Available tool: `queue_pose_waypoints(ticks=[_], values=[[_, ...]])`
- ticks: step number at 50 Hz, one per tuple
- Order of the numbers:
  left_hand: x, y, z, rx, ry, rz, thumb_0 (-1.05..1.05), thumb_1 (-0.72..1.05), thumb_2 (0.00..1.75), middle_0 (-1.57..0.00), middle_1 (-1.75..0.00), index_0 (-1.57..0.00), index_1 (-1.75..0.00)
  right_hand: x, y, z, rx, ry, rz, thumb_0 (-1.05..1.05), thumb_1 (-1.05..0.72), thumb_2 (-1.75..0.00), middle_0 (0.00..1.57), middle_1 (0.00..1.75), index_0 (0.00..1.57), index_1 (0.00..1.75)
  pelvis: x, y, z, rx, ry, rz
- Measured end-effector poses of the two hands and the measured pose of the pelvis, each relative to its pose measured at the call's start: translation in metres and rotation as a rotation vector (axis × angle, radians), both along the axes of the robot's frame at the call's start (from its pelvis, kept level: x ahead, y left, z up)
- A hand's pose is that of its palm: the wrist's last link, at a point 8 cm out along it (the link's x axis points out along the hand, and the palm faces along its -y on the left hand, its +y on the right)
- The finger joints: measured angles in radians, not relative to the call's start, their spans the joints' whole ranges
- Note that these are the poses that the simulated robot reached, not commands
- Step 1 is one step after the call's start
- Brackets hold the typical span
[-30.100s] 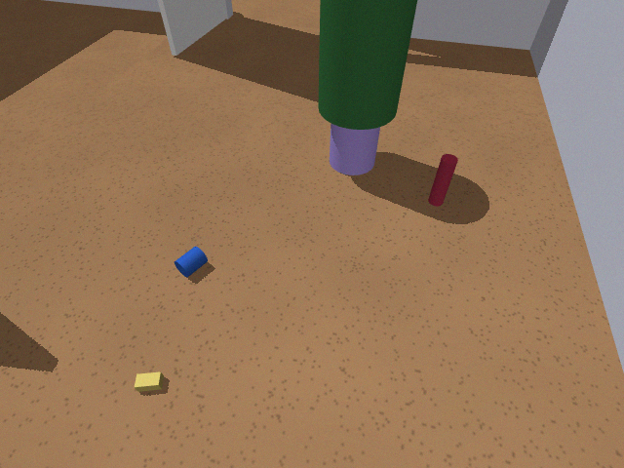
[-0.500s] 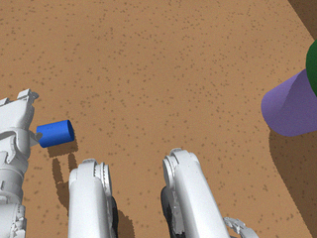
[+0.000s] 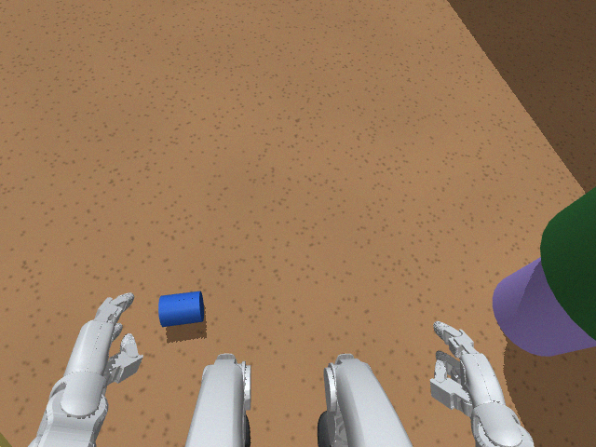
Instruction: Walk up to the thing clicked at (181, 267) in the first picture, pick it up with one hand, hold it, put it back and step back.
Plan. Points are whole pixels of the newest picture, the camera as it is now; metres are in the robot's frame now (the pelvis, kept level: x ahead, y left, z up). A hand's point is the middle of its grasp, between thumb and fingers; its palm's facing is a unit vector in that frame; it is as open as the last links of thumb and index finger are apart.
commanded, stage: home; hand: left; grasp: from above
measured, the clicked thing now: (182, 308) +0.45 +0.26 -0.53
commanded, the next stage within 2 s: none
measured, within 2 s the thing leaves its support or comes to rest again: neither
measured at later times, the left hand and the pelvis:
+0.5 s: hand (94, 377) +0.22 +0.19 +0.09, palm faces +0.09 -0.97 -0.20, open 7.4 cm; pelvis +0.06 +0.00 +0.14, yaw +2 degrees
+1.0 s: hand (94, 393) +0.21 +0.18 +0.10, palm faces +0.09 -0.98 -0.19, open 7.4 cm; pelvis +0.06 +0.00 +0.14, yaw +3 degrees
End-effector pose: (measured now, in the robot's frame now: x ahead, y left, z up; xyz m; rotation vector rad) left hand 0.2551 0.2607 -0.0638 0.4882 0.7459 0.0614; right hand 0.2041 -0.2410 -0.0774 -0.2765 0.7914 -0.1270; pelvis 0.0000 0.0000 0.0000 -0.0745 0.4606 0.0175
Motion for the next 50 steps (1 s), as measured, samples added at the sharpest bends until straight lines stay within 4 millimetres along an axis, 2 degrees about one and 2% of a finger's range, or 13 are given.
queue_pose_waypoints(ticks=[7,13,18,23,28,37,43,50], values=[[-0.022,-0.010,0.060,-0.123,0.038,0.137,0.01,0.89,0.90,-0.21,-0.31,-0.21,-0.30,-0.002,0.017,0.054,0.029,-0.030,-0.020,0.00,-0.91,-0.90,0.21,0.30,0.20,0.30,0.018,-0.001,0.054,0.006,-0.075,0.018],[-0.032,-0.017,0.109,-0.208,0.052,0.219,0.01,0.90,0.90,-0.21,-0.31,-0.21,-0.30,-0.012,0.017,0.095,0.013,-0.036,-0.063,0.01,-0.90,-0.90,0.21,0.30,0.20,0.30,0.037,-0.001,0.095,0.012,-0.143,0.027],[-0.039,-0.023,0.148,-0.247,0.043,0.239,0.01,0.90,0.90,-0.21,-0.31,-0.21,-0.30,-0.016,0.010,0.126,-0.010,-0.069,-0.098,0.01,-0.90,-0.90,0.21,0.30,0.20,0.30,0.051,0.000,0.121,0.019,-0.198,0.029],[-0.047,-0.026,0.178,-0.255,0.023,0.230,0.01,0.90,0.90,-0.21,-0.31,-0.21,-0.30,-0.009,0.004,0.148,-0.024,-0.131,-0.112,0.01,-0.90,-0.90,0.21,0.30,0.20,0.30,0.060,0.001,0.137,0.025,-0.238,0.031],[-0.054,-0.028,0.190,-0.260,0.019,0.229,0.01,0.90,0.90,-0.21,-0.31,-0.21,-0.30,0.006,0.002,0.162,-0.027,-0.197,-0.097,0.01,-0.90,-0.90,0.21,0.30,0.20,0.30,0.064,0.000,0.143,0.031,-0.265,0.035],[-0.062,-0.029,0.185,-0.273,0.036,0.243,0.01,0.90,0.90,-0.20,-0.31,-0.21,-0.30,0.027,0.006,0.173,-0.028,-0.263,-0.038,0.01,-0.90,-0.90,0.21,0.30,0.20,0.30,0.062,-0.003,0.144,0.038,-0.284,0.044],[-0.063,-0.030,0.185,-0.273,0.034,0.242,0.01,0.90,0.90,-0.20,-0.30,-0.21,-0.30,0.028,0.008,0.172,-0.027,-0.259,-0.025,0.01,-0.90,-0.90,0.21,0.30,0.20,0.30,0.062,-0.004,0.144,0.039,-0.288,0.045],[-0.062,-0.030,0.185,-0.268,0.034,0.236,0.01,0.90,0.90,-0.20,-0.30,-0.21,-0.30,0.019,0.008,0.166,-0.024,-0.232,-0.037,0.01,-0.90,-0.90,0.21,0.30,0.20,0.30,0.061,-0.004,0.144,0.038,-0.291,0.043]])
